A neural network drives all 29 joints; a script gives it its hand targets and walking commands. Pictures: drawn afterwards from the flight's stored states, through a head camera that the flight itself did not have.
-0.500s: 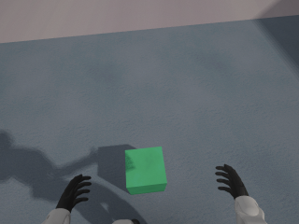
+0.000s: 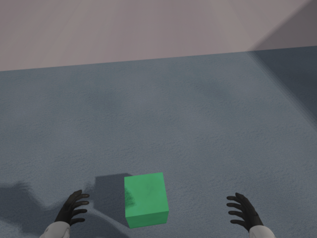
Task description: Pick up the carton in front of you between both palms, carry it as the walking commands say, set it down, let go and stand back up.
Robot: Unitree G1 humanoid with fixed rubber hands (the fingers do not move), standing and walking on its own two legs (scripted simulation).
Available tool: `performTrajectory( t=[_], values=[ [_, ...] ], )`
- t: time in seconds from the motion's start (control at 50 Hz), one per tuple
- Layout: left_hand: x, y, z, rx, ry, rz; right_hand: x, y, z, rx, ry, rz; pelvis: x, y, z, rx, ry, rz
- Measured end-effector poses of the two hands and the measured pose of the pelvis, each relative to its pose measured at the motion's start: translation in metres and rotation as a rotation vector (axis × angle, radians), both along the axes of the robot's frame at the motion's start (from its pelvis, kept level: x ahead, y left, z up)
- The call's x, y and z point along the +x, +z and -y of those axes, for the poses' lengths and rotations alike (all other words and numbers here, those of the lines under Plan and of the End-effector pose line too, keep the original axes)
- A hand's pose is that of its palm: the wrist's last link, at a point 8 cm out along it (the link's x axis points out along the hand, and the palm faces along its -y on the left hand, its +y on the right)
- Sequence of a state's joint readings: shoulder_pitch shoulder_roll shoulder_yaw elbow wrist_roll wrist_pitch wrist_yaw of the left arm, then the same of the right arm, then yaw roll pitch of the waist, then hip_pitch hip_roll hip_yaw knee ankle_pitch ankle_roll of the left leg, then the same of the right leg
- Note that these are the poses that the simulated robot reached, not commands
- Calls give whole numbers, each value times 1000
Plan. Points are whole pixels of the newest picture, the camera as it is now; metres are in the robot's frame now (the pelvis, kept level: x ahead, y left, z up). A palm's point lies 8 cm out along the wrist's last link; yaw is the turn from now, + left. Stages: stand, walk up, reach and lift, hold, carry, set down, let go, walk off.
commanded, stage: let go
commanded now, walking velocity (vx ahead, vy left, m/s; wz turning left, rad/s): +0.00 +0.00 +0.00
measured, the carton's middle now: (146, 200) +0.40 +0.06 -0.65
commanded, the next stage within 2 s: stand in 0.02 s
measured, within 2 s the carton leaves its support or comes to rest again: neither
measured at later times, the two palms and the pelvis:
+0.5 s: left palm (42, 236) +0.14 +0.31 -0.11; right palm out of the picture +0.13 -0.27 -0.07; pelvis +0.02 +0.03 +0.00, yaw -2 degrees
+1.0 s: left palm out of the picture +0.11 +0.32 -0.11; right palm out of the picture +0.10 -0.28 -0.08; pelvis +0.00 +0.03 +0.01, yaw -2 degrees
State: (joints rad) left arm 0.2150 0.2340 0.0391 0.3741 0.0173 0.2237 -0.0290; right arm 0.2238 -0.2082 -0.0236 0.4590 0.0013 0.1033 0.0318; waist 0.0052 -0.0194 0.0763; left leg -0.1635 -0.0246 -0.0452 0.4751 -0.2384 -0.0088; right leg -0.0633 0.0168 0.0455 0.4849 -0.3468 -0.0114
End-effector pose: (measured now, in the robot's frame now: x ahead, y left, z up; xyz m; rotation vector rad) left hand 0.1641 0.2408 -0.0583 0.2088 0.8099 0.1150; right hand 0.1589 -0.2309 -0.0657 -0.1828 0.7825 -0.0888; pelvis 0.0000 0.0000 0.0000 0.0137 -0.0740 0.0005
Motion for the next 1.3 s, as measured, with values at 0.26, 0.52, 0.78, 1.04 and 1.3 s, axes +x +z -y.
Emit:
performTrajectory(
  t=[0.26,0.52,0.78,1.04,1.3],
  values=[
    [-21,-38,-48,87,-4,-86,-32,-5,46,-222,-56,-144,6,-3,-14,-21,-14,-67],
    [-22,-49,-66,107,-16,-165,-28,-9,38,-226,-81,-179,16,-1,-26,-21,-28,-67],
    [-36,-48,-78,131,-8,-216,-41,-15,40,-219,-100,-227,13,2,-30,-17,-33,-51],
    [-59,-50,-82,139,1,-269,-61,-16,48,-224,-113,-275,3,6,-30,-18,-34,-38],
    [-75,-49,-86,148,9,-307,-77,-19,54,-224,-120,-315,-4,7,-28,-18,-33,-34]
  ],
)
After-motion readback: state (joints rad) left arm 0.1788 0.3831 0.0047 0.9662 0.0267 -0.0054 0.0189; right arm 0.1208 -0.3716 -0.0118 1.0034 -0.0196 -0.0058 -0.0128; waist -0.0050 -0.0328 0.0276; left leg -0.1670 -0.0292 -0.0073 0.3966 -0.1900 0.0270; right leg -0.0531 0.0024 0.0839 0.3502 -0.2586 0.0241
